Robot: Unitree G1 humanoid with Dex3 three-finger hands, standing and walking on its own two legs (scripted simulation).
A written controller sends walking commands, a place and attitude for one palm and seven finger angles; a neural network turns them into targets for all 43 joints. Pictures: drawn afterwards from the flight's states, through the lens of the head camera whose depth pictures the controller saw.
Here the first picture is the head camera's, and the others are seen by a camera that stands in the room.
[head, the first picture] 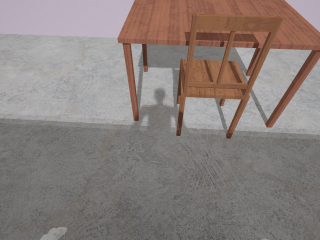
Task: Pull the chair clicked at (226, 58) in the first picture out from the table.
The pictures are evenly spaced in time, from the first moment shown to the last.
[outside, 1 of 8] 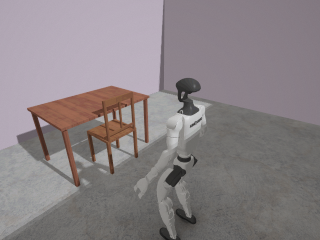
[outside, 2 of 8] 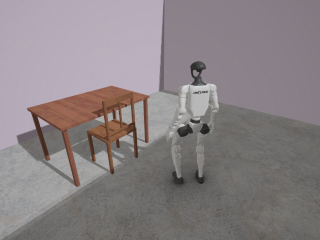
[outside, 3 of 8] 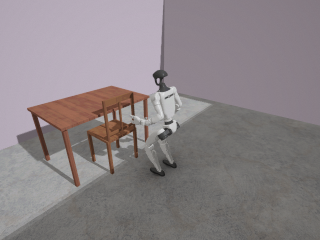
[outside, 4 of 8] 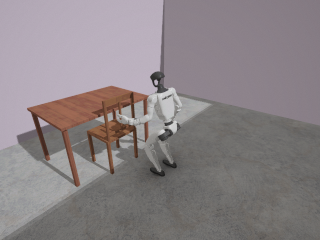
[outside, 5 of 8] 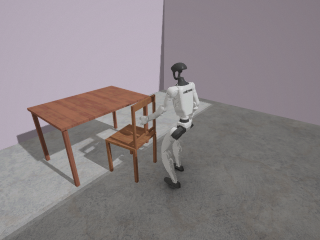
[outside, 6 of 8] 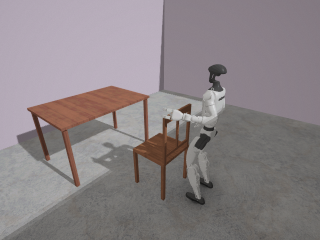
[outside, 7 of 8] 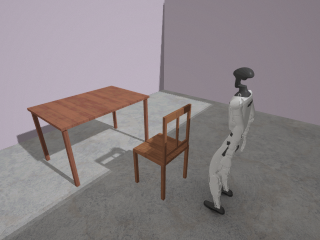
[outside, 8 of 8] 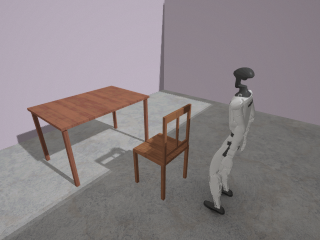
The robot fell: no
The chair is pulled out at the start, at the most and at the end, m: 0.00 0.71 0.70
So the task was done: yes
